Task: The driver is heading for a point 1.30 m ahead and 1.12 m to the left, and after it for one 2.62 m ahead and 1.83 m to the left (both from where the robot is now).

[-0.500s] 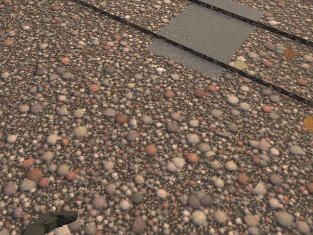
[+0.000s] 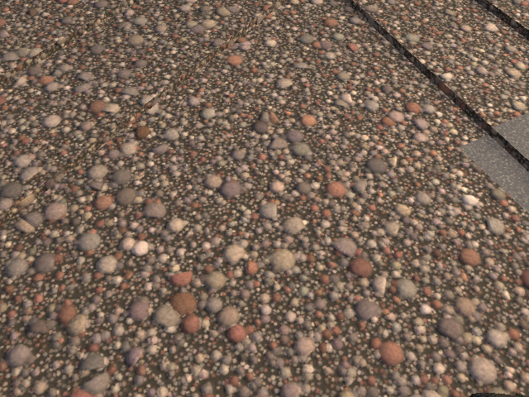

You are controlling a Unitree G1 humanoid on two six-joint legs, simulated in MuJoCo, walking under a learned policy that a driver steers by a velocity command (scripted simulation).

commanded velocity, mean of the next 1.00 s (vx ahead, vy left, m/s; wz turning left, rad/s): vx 0.09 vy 0.00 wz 0.60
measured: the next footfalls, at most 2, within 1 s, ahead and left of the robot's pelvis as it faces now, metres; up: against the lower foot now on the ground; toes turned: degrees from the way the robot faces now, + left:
left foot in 0.06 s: +0.20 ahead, +0.11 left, +0.00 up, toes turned +5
right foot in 0.58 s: +0.29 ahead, -0.08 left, +0.00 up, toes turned +26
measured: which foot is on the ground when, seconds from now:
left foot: up 0.00-0.04, down 0.06-0.58, up 0.60-0.96, down 0.98-1.00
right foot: down 0.00-0.06, up 0.08-0.56, down 0.58-0.98, up 1.00-1.00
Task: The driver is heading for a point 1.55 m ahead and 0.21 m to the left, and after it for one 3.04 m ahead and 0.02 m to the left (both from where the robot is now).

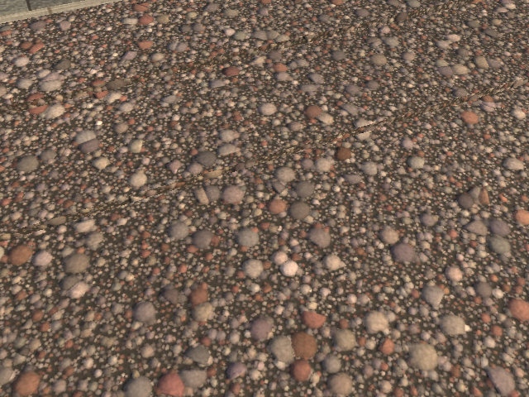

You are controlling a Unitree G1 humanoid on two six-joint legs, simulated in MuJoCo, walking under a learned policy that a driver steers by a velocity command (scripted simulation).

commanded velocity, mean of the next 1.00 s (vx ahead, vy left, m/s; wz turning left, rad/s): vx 0.00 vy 0.00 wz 0.26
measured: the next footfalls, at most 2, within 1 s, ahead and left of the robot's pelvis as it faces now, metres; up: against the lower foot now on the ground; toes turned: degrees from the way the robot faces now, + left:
right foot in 0.44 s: +0.07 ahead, -0.12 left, +0.00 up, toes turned +13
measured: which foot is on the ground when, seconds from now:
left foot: down 0.00-1.00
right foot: up 0.00-0.42, down 0.44-1.00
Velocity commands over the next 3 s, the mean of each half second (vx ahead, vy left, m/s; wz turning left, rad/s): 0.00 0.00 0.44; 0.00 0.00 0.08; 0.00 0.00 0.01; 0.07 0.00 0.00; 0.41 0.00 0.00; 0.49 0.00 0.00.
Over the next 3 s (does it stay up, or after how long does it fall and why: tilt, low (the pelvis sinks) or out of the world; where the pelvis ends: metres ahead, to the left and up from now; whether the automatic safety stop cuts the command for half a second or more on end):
stays up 0.52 0.10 0.02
